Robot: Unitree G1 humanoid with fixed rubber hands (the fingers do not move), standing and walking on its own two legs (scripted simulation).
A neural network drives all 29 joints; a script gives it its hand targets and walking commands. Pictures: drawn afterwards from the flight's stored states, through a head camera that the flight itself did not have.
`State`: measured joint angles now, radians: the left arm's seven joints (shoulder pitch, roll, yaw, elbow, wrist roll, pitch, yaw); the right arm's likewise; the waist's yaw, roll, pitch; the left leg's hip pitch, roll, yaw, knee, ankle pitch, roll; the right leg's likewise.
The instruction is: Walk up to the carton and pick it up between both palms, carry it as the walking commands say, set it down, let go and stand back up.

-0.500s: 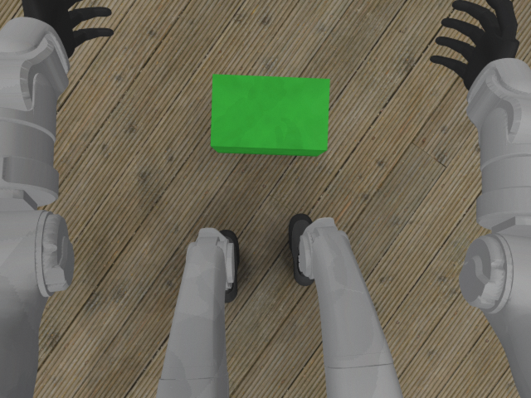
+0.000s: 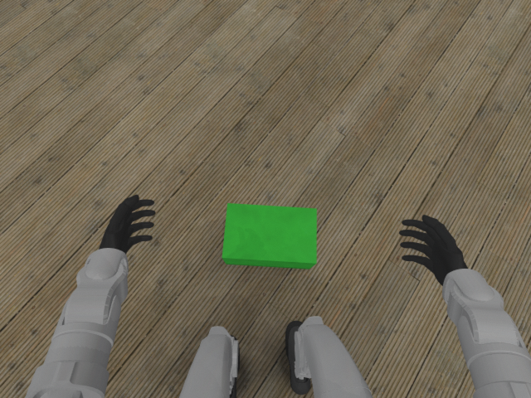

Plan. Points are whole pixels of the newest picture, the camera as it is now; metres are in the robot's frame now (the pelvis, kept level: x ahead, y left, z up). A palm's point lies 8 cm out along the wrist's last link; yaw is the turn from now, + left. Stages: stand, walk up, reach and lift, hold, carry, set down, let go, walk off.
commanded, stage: let go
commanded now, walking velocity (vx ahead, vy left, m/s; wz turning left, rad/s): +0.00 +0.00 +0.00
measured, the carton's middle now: (269, 237) +0.47 -0.05 -0.63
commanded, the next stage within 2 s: stand in 0.92 s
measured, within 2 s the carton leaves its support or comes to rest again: neither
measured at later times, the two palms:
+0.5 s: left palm (60, 338) +0.23 +0.25 -0.01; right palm (454, 340) +0.19 -0.22 +0.00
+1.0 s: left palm (52, 367) +0.20 +0.24 +0.00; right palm (471, 345) +0.18 -0.25 -0.01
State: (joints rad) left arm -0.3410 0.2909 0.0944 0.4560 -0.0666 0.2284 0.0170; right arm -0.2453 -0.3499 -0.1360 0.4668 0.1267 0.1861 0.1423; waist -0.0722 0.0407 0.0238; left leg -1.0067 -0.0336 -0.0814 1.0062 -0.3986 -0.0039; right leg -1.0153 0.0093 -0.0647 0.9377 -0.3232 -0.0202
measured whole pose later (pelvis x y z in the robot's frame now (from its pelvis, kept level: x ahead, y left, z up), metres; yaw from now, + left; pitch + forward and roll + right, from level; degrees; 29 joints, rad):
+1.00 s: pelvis +0.03 +0.00 +0.06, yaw +1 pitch -1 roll -2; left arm 0.23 0.21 0.10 0.46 0.00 0.10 -0.04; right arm 0.25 -0.24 -0.04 0.39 0.02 0.21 0.05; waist -0.03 0.05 -0.01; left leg -0.31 0.00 -0.09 0.69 -0.36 -0.01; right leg -0.31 0.04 -0.06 0.60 -0.28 -0.02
